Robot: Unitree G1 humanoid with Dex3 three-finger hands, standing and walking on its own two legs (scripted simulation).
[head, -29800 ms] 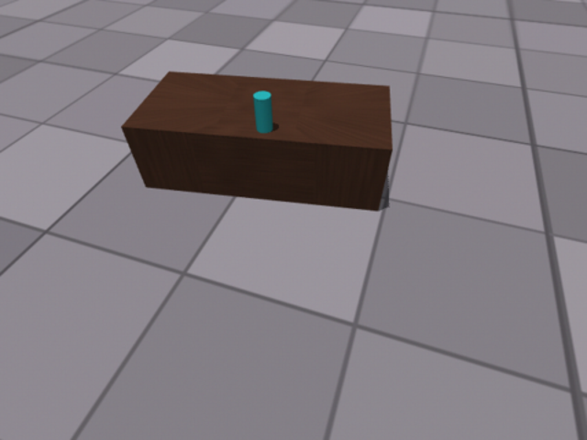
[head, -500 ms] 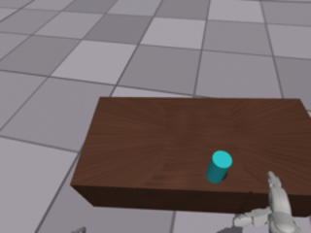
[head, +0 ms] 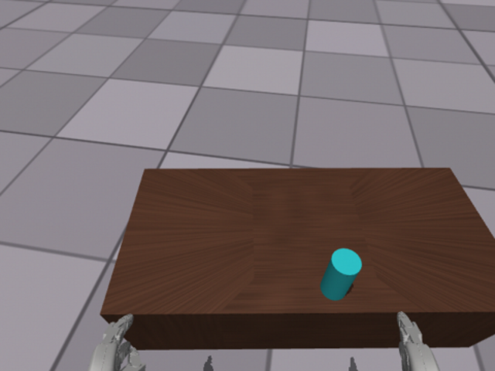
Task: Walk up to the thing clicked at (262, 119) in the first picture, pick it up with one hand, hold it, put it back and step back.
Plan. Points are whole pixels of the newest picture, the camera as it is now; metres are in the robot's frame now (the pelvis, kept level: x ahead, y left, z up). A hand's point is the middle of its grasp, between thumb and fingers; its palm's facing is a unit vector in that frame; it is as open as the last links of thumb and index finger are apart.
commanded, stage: home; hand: right
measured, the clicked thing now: (339, 275) +0.44 -0.23 -0.29
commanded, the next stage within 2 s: stand in 1.70 s
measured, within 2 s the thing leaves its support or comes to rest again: neither
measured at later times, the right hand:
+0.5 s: hand out of the picture +0.16 -0.20 -0.07, palm faces +0.10 +0.96 -0.27, open 17.5 cm
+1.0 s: hand out of the picture +0.16 -0.20 -0.07, palm faces +0.10 +0.96 -0.27, open 17.7 cm
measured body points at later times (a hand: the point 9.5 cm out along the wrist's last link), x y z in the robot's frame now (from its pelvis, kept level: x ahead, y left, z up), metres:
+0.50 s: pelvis -0.01 -0.02 -0.01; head +0.01 -0.02 +0.44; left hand +0.15 +0.22 -0.08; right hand +0.15 -0.25 -0.05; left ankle +0.00 +0.12 -0.70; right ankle -0.01 -0.15 -0.70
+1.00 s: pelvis -0.01 -0.02 -0.01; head +0.01 -0.03 +0.44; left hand +0.15 +0.21 -0.08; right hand +0.15 -0.25 -0.05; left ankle +0.00 +0.12 -0.70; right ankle -0.01 -0.15 -0.70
